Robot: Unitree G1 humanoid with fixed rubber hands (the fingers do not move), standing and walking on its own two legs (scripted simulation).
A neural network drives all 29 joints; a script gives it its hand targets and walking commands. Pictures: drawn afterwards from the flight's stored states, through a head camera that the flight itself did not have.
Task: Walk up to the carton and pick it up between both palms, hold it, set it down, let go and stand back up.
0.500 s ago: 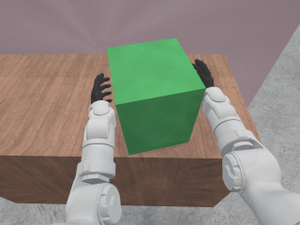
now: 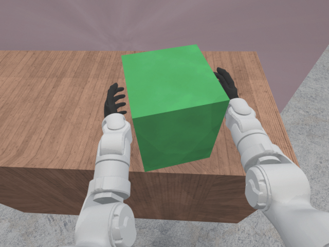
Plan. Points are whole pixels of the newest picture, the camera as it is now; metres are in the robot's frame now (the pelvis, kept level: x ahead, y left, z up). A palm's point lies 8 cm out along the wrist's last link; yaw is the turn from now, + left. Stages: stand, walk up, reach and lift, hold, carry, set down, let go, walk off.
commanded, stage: set down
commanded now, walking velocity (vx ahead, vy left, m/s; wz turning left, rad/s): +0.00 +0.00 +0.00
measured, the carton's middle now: (169, 111) +0.45 +0.03 +0.05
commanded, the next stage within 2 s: none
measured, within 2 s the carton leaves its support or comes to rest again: neither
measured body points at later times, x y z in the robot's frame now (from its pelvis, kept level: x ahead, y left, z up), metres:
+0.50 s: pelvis +0.00 +0.00 +0.00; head +0.04 -0.01 +0.45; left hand +0.39 +0.17 +0.09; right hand +0.47 -0.12 +0.10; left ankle -0.02 +0.14 -0.74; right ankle +0.00 -0.09 -0.74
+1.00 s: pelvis +0.00 +0.00 +0.00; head +0.04 -0.01 +0.45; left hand +0.39 +0.17 +0.09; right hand +0.47 -0.12 +0.10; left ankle -0.02 +0.14 -0.74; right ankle +0.00 -0.09 -0.74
